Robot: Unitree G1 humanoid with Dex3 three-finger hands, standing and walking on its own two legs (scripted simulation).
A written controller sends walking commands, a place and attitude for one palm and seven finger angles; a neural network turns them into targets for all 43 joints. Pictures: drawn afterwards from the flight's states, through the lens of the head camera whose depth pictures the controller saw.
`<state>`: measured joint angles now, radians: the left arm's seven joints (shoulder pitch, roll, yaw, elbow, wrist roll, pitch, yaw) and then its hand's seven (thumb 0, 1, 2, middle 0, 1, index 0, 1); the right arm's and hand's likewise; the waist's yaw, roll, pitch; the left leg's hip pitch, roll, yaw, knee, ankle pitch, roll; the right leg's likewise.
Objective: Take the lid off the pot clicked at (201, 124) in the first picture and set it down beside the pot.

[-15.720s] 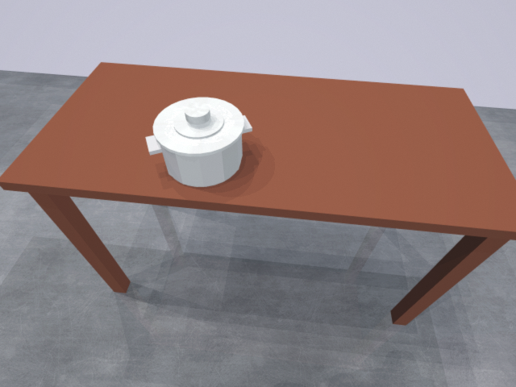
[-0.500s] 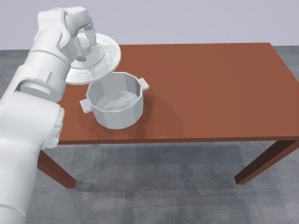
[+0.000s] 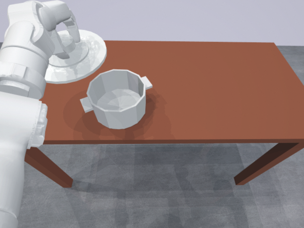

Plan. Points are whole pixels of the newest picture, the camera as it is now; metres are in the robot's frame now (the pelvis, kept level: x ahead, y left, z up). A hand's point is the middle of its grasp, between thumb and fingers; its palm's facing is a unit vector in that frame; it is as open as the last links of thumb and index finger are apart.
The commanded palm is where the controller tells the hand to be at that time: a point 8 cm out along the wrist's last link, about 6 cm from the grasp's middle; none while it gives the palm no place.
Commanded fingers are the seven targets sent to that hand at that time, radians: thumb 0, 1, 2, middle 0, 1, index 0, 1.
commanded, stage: move the lid sideways beside the pot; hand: left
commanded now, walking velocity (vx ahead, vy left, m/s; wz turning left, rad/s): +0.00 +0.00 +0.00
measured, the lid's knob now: (63, 44) +0.53 +0.19 +0.19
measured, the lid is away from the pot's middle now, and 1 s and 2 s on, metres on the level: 0.11 0.22 0.22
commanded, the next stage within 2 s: lower the lid onto the table in 1.14 s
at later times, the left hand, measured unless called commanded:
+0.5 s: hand (31, 41) +0.50 +0.25 +0.22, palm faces -0.32 -0.14 -0.94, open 8.1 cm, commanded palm +0.52 +0.25 +0.29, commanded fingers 0.00 0.60 0.92 -0.78 -1.08 -0.81 -1.09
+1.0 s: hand (7, 48) +0.48 +0.30 +0.21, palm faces -0.34 -0.15 -0.93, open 8.1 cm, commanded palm +0.53 +0.31 +0.29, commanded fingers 0.00 0.60 0.92 -0.78 -1.08 -0.81 -1.09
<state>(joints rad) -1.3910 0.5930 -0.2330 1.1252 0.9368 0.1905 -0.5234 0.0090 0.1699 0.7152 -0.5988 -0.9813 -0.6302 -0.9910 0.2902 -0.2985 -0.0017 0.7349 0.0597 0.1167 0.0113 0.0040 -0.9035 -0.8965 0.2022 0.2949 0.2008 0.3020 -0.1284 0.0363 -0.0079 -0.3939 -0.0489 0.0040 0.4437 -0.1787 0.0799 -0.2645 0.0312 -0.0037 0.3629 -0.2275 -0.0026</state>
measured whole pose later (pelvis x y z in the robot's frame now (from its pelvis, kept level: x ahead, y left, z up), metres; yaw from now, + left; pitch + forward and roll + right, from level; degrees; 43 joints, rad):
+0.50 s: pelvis +0.00 +0.01 +0.00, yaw +0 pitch +8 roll -2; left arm -1.39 0.71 -0.21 1.13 0.95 0.13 -0.54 0.01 0.17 0.72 -0.60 -0.98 -0.63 -0.99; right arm 0.30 -0.31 -0.01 0.73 0.07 0.14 0.02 0.00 -0.90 -0.90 0.20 0.29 0.20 0.30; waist -0.13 0.03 0.00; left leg -0.41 -0.06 0.00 0.46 -0.18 0.09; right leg -0.28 0.02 -0.01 0.36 -0.23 0.01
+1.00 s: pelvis +0.00 +0.01 +0.00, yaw +0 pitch +8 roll -3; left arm -1.37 0.82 -0.20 1.16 0.95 0.06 -0.55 0.01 0.17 0.72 -0.60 -0.98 -0.63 -0.99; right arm 0.32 -0.32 0.01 0.75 0.09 0.14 -0.01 0.00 -0.90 -0.90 0.20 0.30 0.20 0.30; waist -0.13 0.02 0.01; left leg -0.42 -0.05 0.00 0.47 -0.19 0.09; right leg -0.27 0.03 -0.01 0.36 -0.22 0.01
